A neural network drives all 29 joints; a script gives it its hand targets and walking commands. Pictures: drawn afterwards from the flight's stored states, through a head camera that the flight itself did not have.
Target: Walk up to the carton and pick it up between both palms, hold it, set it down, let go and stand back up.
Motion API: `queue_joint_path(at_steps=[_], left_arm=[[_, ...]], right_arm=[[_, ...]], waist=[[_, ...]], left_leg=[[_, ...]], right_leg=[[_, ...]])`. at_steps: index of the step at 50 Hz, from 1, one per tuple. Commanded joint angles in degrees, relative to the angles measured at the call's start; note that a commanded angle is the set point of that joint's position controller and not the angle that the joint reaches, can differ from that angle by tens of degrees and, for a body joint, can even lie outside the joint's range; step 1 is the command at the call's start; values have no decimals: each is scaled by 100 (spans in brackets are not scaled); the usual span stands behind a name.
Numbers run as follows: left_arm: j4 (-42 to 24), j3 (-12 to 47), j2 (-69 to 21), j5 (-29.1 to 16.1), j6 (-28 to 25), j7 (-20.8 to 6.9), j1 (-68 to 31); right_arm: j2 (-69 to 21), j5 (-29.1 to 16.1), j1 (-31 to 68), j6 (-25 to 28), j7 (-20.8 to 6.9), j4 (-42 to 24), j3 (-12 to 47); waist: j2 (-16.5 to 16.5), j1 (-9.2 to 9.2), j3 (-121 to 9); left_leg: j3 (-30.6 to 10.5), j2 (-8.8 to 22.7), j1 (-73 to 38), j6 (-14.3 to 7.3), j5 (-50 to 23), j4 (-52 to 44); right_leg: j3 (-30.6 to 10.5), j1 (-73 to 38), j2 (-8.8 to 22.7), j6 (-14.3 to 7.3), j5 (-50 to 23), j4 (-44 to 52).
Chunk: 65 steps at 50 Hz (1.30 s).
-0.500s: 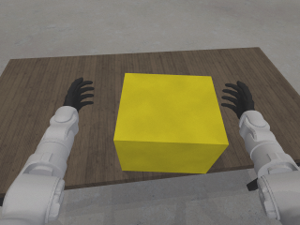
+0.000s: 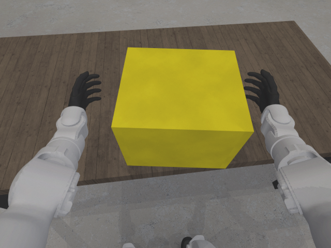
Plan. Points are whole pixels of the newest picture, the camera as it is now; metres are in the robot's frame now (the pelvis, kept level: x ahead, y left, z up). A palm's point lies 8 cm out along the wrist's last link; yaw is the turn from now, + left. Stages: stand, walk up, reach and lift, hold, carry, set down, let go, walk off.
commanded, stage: reach and lift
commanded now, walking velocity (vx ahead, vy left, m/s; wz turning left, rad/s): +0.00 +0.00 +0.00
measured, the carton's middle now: (178, 110) +0.47 -0.04 +0.01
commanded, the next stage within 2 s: none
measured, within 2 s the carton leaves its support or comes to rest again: neither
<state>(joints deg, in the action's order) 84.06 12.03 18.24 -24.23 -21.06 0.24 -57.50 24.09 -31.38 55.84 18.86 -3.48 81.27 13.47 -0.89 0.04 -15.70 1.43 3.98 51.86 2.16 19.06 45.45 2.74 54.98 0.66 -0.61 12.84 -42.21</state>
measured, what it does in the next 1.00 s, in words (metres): stands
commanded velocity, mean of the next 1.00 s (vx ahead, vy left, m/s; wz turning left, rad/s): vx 0.00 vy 0.00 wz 0.00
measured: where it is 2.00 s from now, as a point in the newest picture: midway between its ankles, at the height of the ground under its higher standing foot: outside the picture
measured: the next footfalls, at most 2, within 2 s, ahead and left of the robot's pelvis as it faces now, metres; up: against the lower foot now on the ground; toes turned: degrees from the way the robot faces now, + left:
none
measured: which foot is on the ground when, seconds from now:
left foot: down 0.00-1.00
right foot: down 0.00-1.00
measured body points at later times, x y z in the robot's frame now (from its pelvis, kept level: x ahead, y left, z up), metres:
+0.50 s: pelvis +0.00 +0.00 +0.00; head +0.09 +0.00 +0.44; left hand +0.47 +0.17 +0.05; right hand +0.46 -0.22 +0.07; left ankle +0.01 +0.14 -0.70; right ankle +0.05 -0.11 -0.70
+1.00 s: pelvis +0.00 +0.00 +0.00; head +0.09 -0.01 +0.44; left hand +0.47 +0.16 +0.05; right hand +0.46 -0.22 +0.07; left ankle +0.01 +0.14 -0.70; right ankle +0.05 -0.11 -0.70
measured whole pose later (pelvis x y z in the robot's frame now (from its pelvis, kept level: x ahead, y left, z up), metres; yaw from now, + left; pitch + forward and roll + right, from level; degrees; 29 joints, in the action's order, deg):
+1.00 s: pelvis +0.00 +0.00 +0.00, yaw +1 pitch +25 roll +0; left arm 88.8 3.8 10.7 -17.0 -26.7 3.9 -58.0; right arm 16.4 -22.5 57.3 19.9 2.4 81.7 8.5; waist -2.0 -2.5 -16.2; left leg 1.3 3.2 51.5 2.0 19.4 45.5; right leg 2.7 54.9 1.4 -0.6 13.9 -43.3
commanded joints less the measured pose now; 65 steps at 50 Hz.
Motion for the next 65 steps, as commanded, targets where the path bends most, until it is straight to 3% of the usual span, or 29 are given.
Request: queue_joint_path(at_steps=[1, 14, 19, 26, 33, 50, 65], left_arm=[[-458, -90, 916, -58, -182, 6, -2319], [-84, -129, 431, 70, -402, 134, -2436], [-103, -349, 171, 303, -518, 254, -2390], [-201, -720, 198, 585, -555, 349, -2256], [-78, -736, 0, 640, -611, 339, -2139], [-72, -876, -114, 739, -719, 388, -2187], [-66, -889, -519, 775, -849, 311, -2256]], right_arm=[[801, 60, 2146, 96, 89, -683, -130], [105, 726, 2321, 45, 414, -691, -569], [-283, 907, 2283, 68, 461, -734, -602], [-350, 847, 2128, 179, 516, -730, -515], [-482, 834, 2107, 258, 521, -639, -428], [-830, 986, 2138, 223, 550, -624, -458], [-1453, 1384, 2184, 84, 558, -702, -639]], waist=[[329, -71, -3440], [211, -245, -3319], [104, -175, -3309], [113, -74, -3371], [141, -101, -3163], [166, -108, -3144], [165, -203, -3098]], left_leg=[[200, -510, -955, 25, -1382, -282], [131, -528, -719, 32, -990, -395], [94, -511, -919, 79, -1238, -392], [132, -540, -1039, 117, -1664, -382], [82, -527, -1163, 119, -1844, -297], [64, -550, -1004, 36, -1612, -301], [-13, -570, -869, -31, -1489, -351]], right_leg=[[-141, -2544, -176, 369, -1327, 189], [-137, -2368, -96, 217, -838, 254], [-74, -2295, -104, 173, -837, 265], [-109, -2660, -147, 224, -1346, 225], [-101, -2529, -154, 210, -1513, 228], [-138, -2552, -95, 206, -1306, 199], [-103, -2622, -25, 205, -1241, 230]])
